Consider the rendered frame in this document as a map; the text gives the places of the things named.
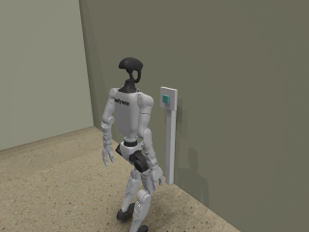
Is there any robot right upper arm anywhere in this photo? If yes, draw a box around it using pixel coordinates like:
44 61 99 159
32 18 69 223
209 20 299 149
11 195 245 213
136 93 154 139

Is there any right robot forearm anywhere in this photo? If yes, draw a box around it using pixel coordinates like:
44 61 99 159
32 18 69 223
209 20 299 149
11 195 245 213
140 129 158 169

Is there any button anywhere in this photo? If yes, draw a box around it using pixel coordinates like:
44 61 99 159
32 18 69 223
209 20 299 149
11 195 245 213
162 95 170 103

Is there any right robot thigh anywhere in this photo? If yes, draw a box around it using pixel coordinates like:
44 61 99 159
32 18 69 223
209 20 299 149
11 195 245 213
133 152 154 204

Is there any left robot forearm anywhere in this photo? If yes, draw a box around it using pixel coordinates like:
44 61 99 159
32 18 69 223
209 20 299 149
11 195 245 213
100 121 112 148

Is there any robot thigh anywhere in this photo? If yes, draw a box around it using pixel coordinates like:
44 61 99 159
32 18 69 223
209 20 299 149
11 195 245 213
133 152 154 204
115 141 141 181

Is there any left robot thigh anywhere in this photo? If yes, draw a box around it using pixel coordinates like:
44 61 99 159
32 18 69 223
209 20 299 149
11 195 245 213
115 141 141 181

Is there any right robot hand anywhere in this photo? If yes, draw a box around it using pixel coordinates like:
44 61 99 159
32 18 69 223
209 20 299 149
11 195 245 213
149 166 164 191

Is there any panel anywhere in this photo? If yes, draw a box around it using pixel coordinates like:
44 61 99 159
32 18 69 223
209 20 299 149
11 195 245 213
160 86 178 186

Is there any robot left upper arm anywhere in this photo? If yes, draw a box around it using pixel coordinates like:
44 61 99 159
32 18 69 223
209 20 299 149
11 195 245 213
101 88 120 126

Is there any left robot hand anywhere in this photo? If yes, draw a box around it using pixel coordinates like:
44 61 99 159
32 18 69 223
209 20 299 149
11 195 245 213
101 146 115 167

